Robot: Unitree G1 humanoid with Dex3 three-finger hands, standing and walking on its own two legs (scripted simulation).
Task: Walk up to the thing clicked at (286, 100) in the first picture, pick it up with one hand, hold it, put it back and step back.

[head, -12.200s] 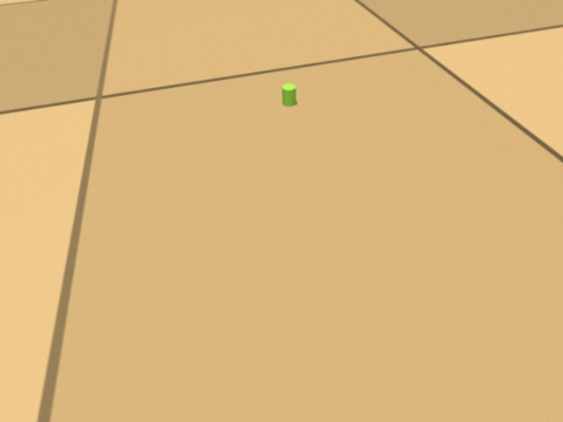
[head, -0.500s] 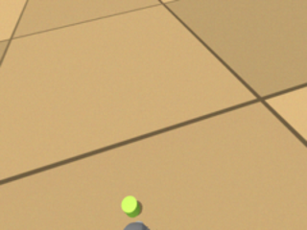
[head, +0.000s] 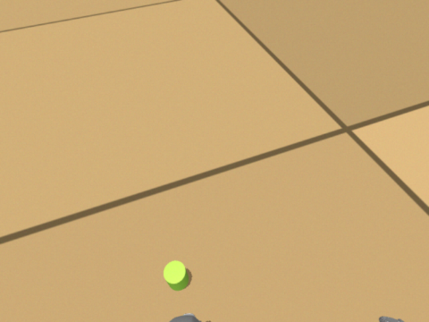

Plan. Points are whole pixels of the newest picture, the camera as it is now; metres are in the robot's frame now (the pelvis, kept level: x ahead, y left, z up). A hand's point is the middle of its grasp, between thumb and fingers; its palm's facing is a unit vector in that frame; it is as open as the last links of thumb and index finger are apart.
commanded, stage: walk up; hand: left
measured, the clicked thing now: (176, 276) +0.39 +0.21 -0.69
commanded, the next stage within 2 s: none
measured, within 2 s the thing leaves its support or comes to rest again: neither
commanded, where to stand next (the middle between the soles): +0.05 +0.01 m, yaw +0 degrees
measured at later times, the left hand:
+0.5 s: hand out of the picture +0.08 +0.25 -0.13, palm faces -0.05 -0.93 -0.37, open 7.4 cm
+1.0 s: hand out of the picture +0.16 +0.25 -0.12, palm faces +0.00 -0.94 -0.33, open 7.4 cm
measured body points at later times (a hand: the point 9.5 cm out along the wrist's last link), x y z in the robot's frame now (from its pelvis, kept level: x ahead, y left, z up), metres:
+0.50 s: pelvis +0.02 -0.01 +0.02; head +0.03 -0.02 +0.47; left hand +0.08 +0.30 -0.10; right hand +0.08 -0.33 -0.11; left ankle +0.06 +0.12 -0.71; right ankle +0.00 -0.12 -0.71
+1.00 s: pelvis +0.04 -0.01 +0.03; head +0.06 +0.00 +0.48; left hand +0.16 +0.29 -0.10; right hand +0.14 -0.32 -0.09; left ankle +0.06 +0.12 -0.71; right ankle +0.00 -0.12 -0.71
